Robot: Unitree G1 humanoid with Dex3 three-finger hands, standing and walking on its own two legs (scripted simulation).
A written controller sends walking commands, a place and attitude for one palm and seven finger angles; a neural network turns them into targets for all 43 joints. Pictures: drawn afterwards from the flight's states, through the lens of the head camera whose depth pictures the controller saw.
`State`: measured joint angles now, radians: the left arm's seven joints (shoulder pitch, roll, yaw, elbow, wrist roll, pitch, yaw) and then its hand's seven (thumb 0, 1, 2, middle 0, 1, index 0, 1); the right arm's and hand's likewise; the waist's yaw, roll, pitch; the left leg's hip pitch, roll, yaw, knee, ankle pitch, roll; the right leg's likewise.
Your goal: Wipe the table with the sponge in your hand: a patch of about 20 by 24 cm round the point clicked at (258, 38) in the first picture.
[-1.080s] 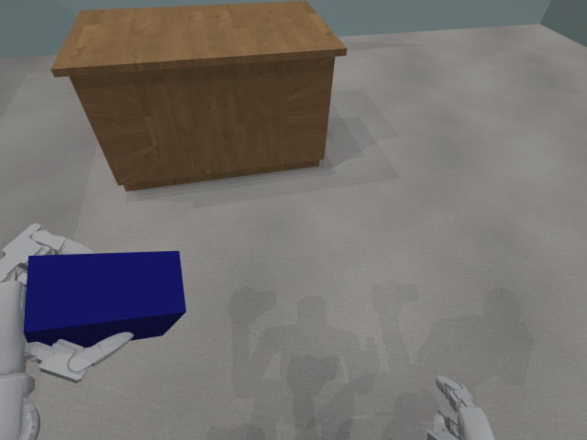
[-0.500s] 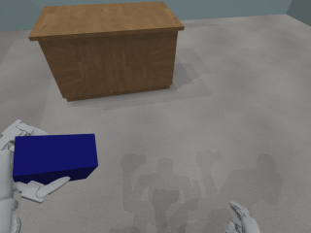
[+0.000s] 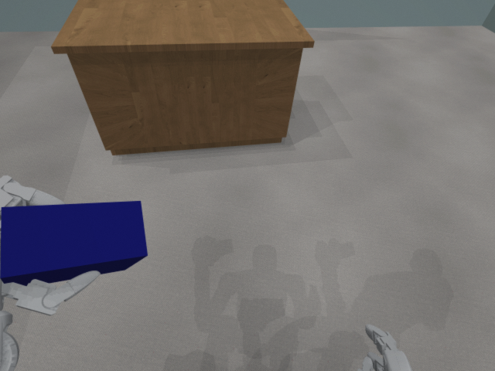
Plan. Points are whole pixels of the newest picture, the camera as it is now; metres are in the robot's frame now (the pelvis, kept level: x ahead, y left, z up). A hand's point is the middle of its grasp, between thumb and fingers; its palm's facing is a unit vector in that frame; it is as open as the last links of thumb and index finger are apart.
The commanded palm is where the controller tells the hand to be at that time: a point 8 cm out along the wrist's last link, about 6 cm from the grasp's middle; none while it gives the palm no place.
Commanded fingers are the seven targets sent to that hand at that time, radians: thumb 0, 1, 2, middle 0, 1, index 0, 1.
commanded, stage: walk to a spot facing it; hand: left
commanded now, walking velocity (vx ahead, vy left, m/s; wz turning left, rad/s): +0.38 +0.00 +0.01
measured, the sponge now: (96, 242) +0.23 +0.21 +0.15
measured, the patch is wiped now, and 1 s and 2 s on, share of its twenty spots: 0.00 0.00 0.00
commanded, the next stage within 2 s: none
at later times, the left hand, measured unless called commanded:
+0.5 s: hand (155, 156) +0.36 +0.16 +0.18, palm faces +0.37 -0.79 -0.49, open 10.7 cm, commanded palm +0.30 +0.21 +0.19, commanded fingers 0.00 0.10 1.30 -1.20 -1.60 -1.20 -1.60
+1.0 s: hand (176, 92) +0.50 +0.16 +0.20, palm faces +0.47 -0.75 -0.47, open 10.7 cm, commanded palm +0.44 +0.20 +0.19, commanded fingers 0.00 0.10 1.30 -1.20 -1.60 -1.20 -1.60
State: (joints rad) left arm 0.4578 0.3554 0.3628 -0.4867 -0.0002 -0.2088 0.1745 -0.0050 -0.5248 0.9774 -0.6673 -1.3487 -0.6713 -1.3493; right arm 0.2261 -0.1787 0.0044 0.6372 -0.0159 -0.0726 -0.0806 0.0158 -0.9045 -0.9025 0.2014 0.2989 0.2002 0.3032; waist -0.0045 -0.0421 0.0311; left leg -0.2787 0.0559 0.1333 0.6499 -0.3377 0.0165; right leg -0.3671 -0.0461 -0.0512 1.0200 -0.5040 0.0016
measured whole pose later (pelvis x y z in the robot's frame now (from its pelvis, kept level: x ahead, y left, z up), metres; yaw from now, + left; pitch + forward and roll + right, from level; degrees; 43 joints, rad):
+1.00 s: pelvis +0.31 -0.09 +0.01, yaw +4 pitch +0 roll -1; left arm 0.49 0.37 0.37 -0.54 -0.02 -0.23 0.15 -0.01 -0.53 0.98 -0.67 -1.35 -0.67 -1.35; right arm 0.23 -0.11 0.03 0.60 0.00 -0.10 -0.06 0.01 -0.90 -0.90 0.21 0.30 0.20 0.30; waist 0.02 0.05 0.05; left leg -0.26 0.15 0.12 0.55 -0.28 -0.03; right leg -0.38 -0.10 -0.16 0.69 -0.36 0.04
